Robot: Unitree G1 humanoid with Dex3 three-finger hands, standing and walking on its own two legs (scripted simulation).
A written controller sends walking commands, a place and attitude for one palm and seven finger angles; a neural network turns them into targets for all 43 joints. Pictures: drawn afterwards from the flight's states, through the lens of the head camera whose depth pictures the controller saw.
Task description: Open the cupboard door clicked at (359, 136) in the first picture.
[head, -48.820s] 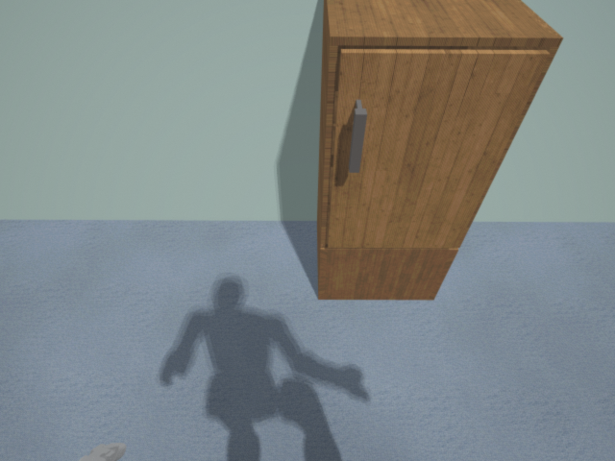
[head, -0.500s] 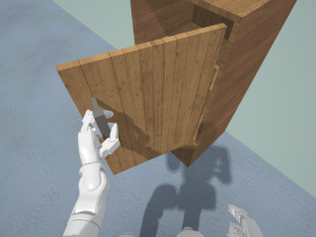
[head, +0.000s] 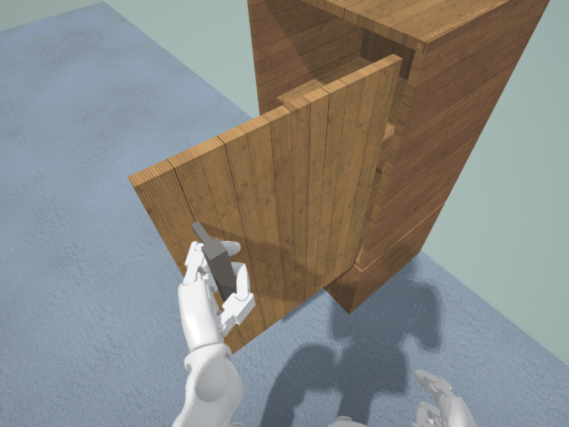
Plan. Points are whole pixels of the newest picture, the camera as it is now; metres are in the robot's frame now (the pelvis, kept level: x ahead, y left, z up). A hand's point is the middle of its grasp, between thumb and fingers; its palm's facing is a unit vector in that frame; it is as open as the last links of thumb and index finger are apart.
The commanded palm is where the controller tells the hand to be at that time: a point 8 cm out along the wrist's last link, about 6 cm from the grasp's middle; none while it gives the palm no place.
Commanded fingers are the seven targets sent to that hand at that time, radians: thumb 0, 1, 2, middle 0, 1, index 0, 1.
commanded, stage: open thumb and fingers to let go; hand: left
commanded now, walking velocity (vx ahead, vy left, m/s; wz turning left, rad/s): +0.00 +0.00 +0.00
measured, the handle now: (216, 267) +0.33 +0.11 +0.05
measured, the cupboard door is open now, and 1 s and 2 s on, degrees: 87 86 88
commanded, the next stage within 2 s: slide the hand sideways off the handle in 0.78 s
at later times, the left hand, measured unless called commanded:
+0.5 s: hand (239, 288) +0.29 +0.07 +0.06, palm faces +0.29 -0.96 +0.00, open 12.8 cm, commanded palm +0.25 +0.12 +0.05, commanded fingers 0.00 -0.50 0.30 -0.25 -0.90 -0.25 -0.90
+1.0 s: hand (232, 300) +0.28 +0.08 +0.05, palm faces +0.02 -1.00 -0.08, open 15.2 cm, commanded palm +0.25 +0.11 +0.05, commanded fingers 0.00 -0.50 0.30 -0.15 -0.30 -0.15 -0.30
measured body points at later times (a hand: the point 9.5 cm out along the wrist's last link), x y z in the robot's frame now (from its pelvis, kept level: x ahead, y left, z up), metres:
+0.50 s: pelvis -0.02 +0.01 -0.01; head +0.02 -0.01 +0.44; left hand +0.27 +0.12 +0.06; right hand +0.16 -0.20 -0.11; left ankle -0.01 +0.15 -0.69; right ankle +0.02 -0.07 -0.69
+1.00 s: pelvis -0.02 +0.03 -0.01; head +0.03 +0.02 +0.44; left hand +0.27 +0.13 +0.06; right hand +0.15 -0.19 -0.11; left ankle -0.01 +0.15 -0.69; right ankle +0.02 -0.07 -0.69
